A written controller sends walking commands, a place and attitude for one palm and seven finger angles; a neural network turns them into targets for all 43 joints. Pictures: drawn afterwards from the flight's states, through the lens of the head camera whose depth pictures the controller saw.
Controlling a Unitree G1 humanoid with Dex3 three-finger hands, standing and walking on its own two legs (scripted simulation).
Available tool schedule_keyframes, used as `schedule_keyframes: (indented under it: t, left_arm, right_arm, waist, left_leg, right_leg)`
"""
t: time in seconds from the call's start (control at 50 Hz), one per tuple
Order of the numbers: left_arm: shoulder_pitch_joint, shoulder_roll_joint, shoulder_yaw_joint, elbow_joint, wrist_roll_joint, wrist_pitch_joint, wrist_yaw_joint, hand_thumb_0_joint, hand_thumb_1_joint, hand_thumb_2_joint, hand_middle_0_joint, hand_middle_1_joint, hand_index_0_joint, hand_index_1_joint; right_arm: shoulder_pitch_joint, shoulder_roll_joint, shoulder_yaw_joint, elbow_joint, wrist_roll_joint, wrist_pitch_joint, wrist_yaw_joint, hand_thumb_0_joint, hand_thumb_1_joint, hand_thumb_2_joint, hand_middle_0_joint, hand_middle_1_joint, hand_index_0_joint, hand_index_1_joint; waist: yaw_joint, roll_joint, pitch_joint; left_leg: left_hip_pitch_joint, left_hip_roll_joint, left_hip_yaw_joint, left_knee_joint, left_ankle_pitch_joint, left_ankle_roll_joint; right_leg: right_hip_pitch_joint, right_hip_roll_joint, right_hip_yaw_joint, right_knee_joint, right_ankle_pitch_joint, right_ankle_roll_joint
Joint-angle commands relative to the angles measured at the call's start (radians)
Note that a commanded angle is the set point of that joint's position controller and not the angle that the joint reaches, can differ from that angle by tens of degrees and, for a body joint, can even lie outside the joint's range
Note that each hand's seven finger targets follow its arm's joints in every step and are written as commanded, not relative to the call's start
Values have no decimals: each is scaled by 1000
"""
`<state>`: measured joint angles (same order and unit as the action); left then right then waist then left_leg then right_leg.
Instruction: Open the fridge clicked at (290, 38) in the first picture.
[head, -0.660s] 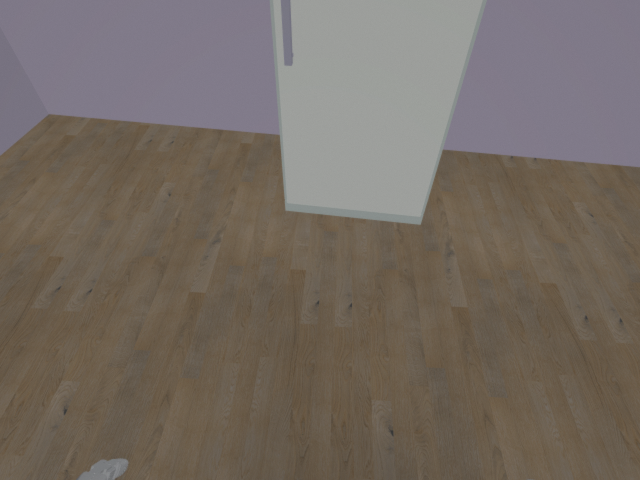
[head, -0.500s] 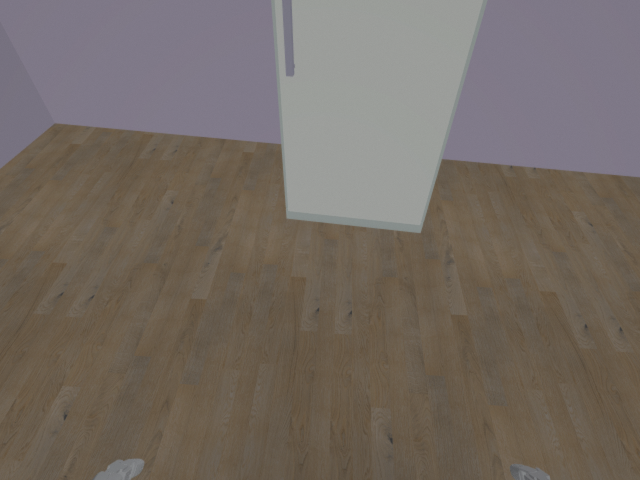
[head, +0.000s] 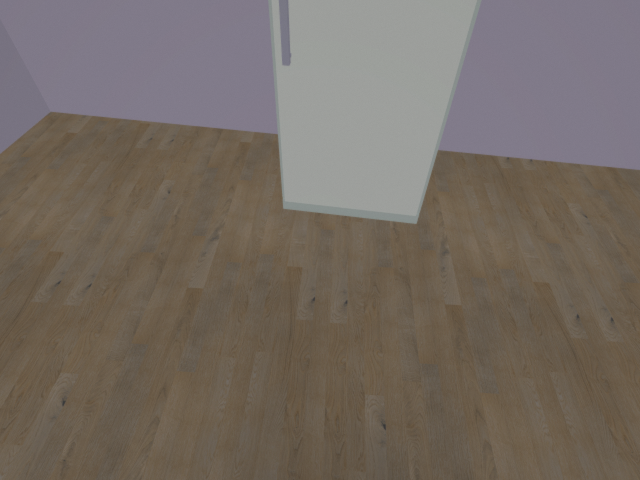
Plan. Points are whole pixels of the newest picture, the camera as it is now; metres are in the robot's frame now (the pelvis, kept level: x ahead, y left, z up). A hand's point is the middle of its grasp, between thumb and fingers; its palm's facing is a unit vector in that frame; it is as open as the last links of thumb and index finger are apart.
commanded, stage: stand and wait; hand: left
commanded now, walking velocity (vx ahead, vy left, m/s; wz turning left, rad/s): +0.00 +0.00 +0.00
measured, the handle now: out of the picture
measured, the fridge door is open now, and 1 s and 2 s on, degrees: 0 0 0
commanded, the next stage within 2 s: look at it before walking up in 0.16 s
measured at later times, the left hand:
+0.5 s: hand out of the picture +0.08 +0.25 -0.15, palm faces -0.03 -0.94 -0.33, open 7.4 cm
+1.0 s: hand out of the picture +0.07 +0.24 -0.16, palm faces -0.01 -0.95 -0.32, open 7.4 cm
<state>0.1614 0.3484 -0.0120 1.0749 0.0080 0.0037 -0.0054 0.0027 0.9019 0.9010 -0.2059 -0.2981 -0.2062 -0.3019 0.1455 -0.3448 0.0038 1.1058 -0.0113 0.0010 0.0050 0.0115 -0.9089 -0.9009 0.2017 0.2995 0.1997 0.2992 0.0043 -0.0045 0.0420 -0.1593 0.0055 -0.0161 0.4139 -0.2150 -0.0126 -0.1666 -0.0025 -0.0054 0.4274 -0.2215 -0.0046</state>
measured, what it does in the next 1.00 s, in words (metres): stands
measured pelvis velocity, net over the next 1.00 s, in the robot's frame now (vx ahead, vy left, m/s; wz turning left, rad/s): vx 0.02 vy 0.00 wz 0.01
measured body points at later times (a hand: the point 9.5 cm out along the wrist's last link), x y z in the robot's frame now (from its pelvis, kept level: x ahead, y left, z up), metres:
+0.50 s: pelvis +0.00 +0.00 +0.00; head +0.01 +0.00 +0.45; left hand +0.08 +0.29 -0.13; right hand +0.08 -0.29 -0.13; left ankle +0.01 +0.13 -0.74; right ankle +0.01 -0.12 -0.74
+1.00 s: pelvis +0.02 +0.00 +0.00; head +0.01 +0.00 +0.45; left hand +0.07 +0.29 -0.14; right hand +0.09 -0.28 -0.14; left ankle +0.01 +0.13 -0.74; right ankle +0.01 -0.12 -0.74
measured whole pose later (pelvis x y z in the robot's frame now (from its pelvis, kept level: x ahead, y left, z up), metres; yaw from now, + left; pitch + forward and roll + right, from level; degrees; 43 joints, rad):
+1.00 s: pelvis +0.02 +0.00 +0.00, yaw +1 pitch -1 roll +0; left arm 0.17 0.32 -0.01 1.08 0.02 0.01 0.00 0.00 0.90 0.90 -0.20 -0.30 -0.20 -0.30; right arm 0.14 -0.32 0.01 1.11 -0.02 0.01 0.00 0.01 -0.91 -0.90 0.20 0.30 0.20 0.30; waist 0.01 0.00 0.01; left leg -0.16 0.01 -0.02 0.43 -0.25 -0.01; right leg -0.15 0.00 -0.01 0.42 -0.24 0.00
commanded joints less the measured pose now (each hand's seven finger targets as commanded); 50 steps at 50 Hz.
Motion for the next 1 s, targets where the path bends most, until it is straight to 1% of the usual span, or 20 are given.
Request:
schedule_keyframes:
  t: [0.0,0.06,0.14,0.32,0.4,0.42,0.44,0.46,0.52,0.66,0.74,0.78,0.8,0.86,0.88,0.9,0.92,0.94,0.96,0.98]
  left_arm:
    - [-66,201,46,-65,1,-28,15,0,900,900,-200,-300,-200,-300]
    - [-66,202,47,-63,2,-27,15,0,900,900,-200,-300,-200,-300]
    - [-62,201,46,-61,2,-28,15,0,900,900,-200,-300,-200,-300]
    - [-64,200,46,-62,4,-31,15,0,900,900,-200,-300,-200,-300]
    - [-68,197,45,-61,4,-29,14,0,900,900,-200,-300,-200,-300]
    - [-66,199,46,-63,4,-30,15,0,900,900,-200,-300,-200,-300]
    - [-66,197,46,-61,4,-31,15,0,900,900,-200,-300,-200,-300]
    - [-64,199,46,-63,4,-31,15,0,900,900,-200,-300,-200,-300]
    - [-65,199,47,-62,4,-32,15,0,900,900,-200,-300,-200,-300]
    - [-65,198,46,-59,3,-31,15,0,900,900,-200,-300,-200,-300]
    - [-60,199,46,-56,3,-32,15,0,900,900,-200,-300,-200,-300]
    - [-65,200,46,-57,3,-32,16,0,900,900,-200,-300,-200,-300]
    - [-61,198,46,-56,3,-31,15,0,900,900,-200,-300,-200,-300]
    - [-62,200,46,-54,3,-32,16,0,900,900,-200,-300,-200,-300]
    - [-21,123,30,-36,1,-23,18,0,900,900,-200,-300,-200,-300]
    - [16,77,21,-21,4,-11,20,0,900,900,-200,-300,-200,-300]
    - [46,79,23,-17,9,-4,17,0,900,900,-200,-300,-200,-300]
    - [62,91,29,-18,12,0,12,0,900,900,-200,-300,-200,-300]
    - [84,102,38,-21,14,2,9,0,900,900,-200,-300,-200,-300]
    - [110,119,47,-25,15,2,7,0,900,900,-200,-300,-200,-300]
  right_arm:
    - [-64,-199,-38,-68,1,-31,-15,0,-900,-900,200,300,200,300]
    - [-58,-199,-38,-63,2,-32,-15,0,-900,-900,200,300,200,300]
    - [-62,-198,-37,-59,2,-34,-14,0,-900,-900,200,300,200,300]
    - [-68,-197,-38,-60,3,-34,-14,0,-900,-900,200,300,200,300]
    - [-74,-198,-38,-60,2,-36,-15,0,-900,-900,200,300,200,300]
    - [-72,-197,-39,-64,4,-36,-15,0,-900,-900,200,300,200,300]
    - [-75,-197,-39,-62,3,-36,-15,0,-900,-900,200,300,200,300]
    - [-74,-197,-39,-63,3,-37,-15,0,-900,-900,200,300,200,300]
    - [-76,-199,-38,-66,4,-36,-16,0,-900,-900,200,300,200,300]
    - [-82,-200,-37,-63,4,-37,-17,0,-900,-900,200,300,200,300]
    - [-83,-201,-36,-63,5,-37,-18,0,-900,-900,200,300,200,300]
    - [-83,-201,-37,-62,5,-37,-18,0,-900,-900,200,300,200,300]
    - [-85,-202,-37,-62,5,-37,-18,0,-900,-900,200,300,200,300]
    - [-84,-199,-36,-62,6,-37,-18,0,-900,-900,200,300,200,300]
    - [-56,-123,-16,-45,1,-28,-15,0,-900,-900,200,300,200,300]
    - [-15,-67,-4,-34,-3,-16,-11,0,-900,-900,200,300,200,300]
    - [8,-61,-5,-31,-7,-8,-9,0,-900,-900,200,300,200,300]
    - [12,-59,-7,-36,-11,-3,-7,0,-900,-900,200,300,200,300]
    - [22,-50,-9,-42,-14,-2,-5,0,-900,-900,200,300,200,300]
    - [27,-44,-10,-52,-15,0,-5,0,-900,-900,200,300,200,300]
  waist:
    - [-4,-8,-52]
    - [-4,-7,-49]
    - [-2,4,-56]
    - [-1,-7,-63]
    - [-1,10,-62]
    - [0,1,-64]
    - [-1,10,-69]
    - [-1,1,-76]
    - [-1,5,-81]
    - [0,12,-76]
    - [0,8,-92]
    - [-2,5,-79]
    - [1,13,-84]
    - [1,5,-80]
    - [3,5,-95]
    - [2,-13,-90]
    - [9,-31,-61]
    - [14,-54,-7]
    - [19,-79,27]
    - [29,-125,54]
  left_leg:
    - [-14,97,-89,-83,54,41]
    - [-25,98,-93,-89,44,41]
    - [-16,101,-93,-89,61,41]
    - [-2,103,-90,-85,95,40]
    - [-3,105,-93,-95,95,40]
    - [-2,105,-94,-91,100,41]
    - [3,106,-93,-92,109,41]
    - [11,106,-93,-89,126,41]
    - [17,106,-92,-86,141,39]
    - [22,109,-90,-96,144,39]
    - [38,111,-88,-92,172,39]
    - [34,111,-88,-97,173,38]
    - [35,111,-89,-97,169,39]
    - [33,111,-89,-100,172,39]
    - [33,105,-78,-89,125,29]
    - [11,90,-68,-72,27,22]
    - [-33,71,-64,-52,-99,25]
    - [-99,50,-51,-30,-204,26]
    - [-165,26,-37,12,-259,25]
    - [-221,8,-4,88,-274,24]
  right_leg:
    - [-8,-118,126,-111,8,-31]
    - [-7,-116,124,-111,-8,-30]
    - [-7,-116,123,-106,15,-29]
    - [-3,-118,121,-106,62,-30]
    - [2,-115,115,-103,65,-26]
    - [4,-115,116,-103,70,-27]
    - [7,-117,116,-102,81,-28]
    - [13,-118,114,-99,103,-27]
    - [20,-118,112,-98,124,-28]
    - [25,-118,107,-102,128,-25]
    - [36,-120,107,-99,162,-25]
    - [36,-119,105,-101,167,-25]
    - [39,-120,106,-104,160,-24]
    - [42,-121,103,-105,163,-24]
    - [50,-123,96,-110,100,-12]
    - [48,-117,98,-109,-39,-5]
    - [31,-116,114,-124,-191,-10]
    - [6,-127,143,-148,-312,-22]
    - [2,-148,176,-169,-394,-40]
    - [2,-187,227,-206,-469,-67]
